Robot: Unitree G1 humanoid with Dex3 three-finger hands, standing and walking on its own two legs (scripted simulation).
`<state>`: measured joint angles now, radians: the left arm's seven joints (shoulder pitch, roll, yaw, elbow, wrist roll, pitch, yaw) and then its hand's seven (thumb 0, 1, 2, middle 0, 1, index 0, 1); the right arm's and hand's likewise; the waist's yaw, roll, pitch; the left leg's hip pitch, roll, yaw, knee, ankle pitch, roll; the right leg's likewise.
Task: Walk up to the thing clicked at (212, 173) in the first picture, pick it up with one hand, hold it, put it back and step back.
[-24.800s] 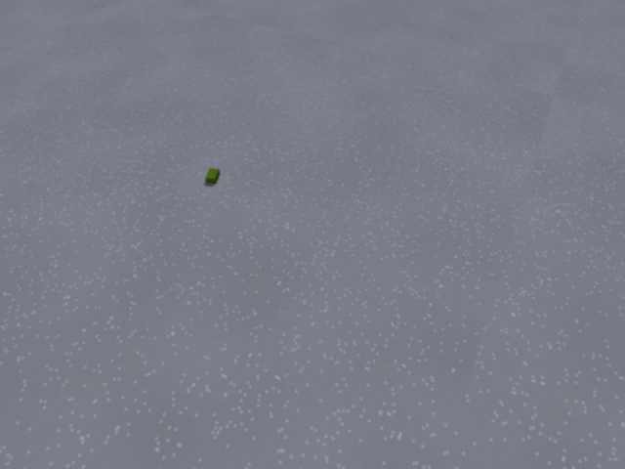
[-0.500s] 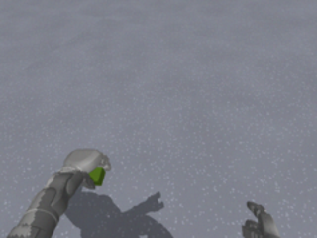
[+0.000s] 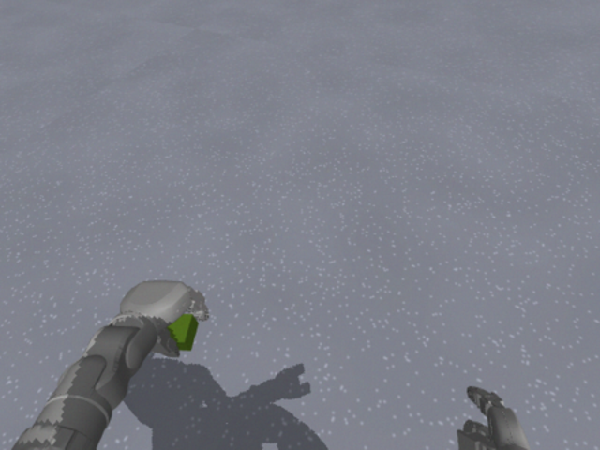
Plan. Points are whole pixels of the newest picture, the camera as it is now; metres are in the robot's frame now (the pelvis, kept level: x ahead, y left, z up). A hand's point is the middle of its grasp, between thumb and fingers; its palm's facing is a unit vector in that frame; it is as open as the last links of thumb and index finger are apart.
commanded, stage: crouch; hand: left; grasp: from above
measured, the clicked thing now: (170, 331) +0.31 +0.23 -0.07
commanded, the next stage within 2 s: none
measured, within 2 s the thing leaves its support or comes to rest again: neither
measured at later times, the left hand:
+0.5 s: hand (190, 349) +0.32 +0.23 -0.18, palm faces -0.43 +0.08 -0.90, open 7.3 cm
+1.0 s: hand (219, 364) +0.37 +0.24 -0.42, palm faces -0.48 +0.06 -0.88, open 7.2 cm
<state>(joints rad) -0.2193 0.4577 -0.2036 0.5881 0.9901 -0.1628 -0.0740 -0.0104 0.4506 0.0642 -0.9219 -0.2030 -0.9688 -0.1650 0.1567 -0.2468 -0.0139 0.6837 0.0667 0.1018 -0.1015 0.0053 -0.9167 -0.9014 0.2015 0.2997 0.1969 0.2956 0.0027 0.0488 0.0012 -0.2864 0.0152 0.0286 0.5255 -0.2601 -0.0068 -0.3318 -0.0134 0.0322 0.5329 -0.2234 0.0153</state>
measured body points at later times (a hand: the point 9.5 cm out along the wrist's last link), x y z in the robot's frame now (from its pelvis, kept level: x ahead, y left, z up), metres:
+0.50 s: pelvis -0.02 +0.00 -0.09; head +0.07 +0.01 +0.35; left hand +0.34 +0.23 -0.13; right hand +0.09 -0.28 -0.21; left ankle +0.01 +0.12 -0.73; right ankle +0.03 -0.13 -0.73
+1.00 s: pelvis -0.06 +0.01 -0.28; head +0.14 +0.04 +0.12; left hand +0.39 +0.24 -0.37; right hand +0.00 -0.26 -0.41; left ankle +0.01 +0.13 -0.73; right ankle +0.03 -0.13 -0.73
